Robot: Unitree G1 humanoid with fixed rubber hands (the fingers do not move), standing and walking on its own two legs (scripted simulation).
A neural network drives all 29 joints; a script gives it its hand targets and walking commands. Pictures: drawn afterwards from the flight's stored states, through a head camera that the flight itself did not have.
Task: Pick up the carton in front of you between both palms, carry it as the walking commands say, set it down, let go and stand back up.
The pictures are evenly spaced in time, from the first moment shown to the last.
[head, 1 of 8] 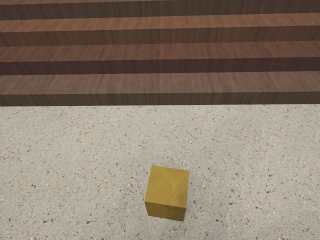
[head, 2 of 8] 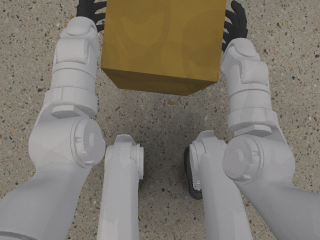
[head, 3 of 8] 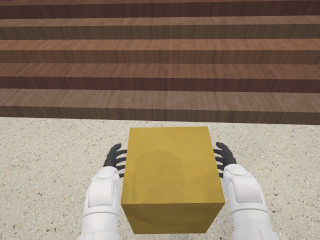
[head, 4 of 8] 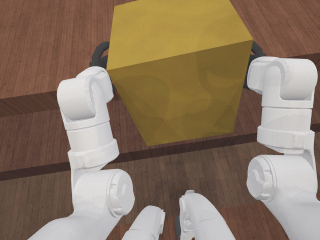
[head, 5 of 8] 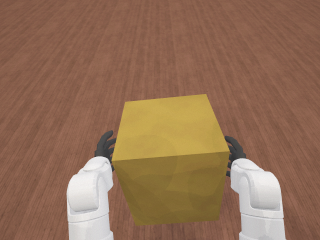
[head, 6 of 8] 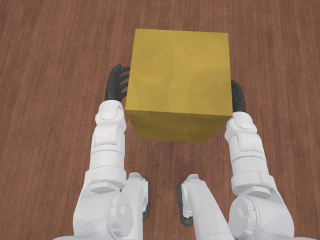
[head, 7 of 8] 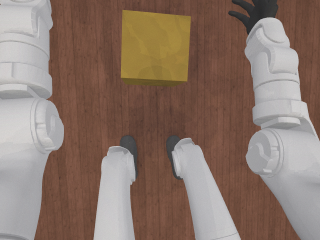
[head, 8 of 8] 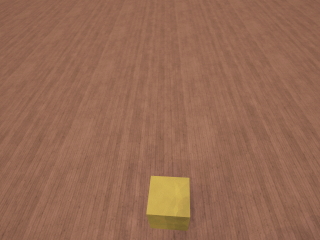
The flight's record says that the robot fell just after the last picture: no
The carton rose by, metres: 1.98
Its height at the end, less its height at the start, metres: +1.17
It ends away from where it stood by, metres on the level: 5.03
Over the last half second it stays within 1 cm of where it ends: yes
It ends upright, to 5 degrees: yes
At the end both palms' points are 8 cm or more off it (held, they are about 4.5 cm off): yes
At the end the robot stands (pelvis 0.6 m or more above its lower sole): yes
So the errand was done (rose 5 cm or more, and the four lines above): yes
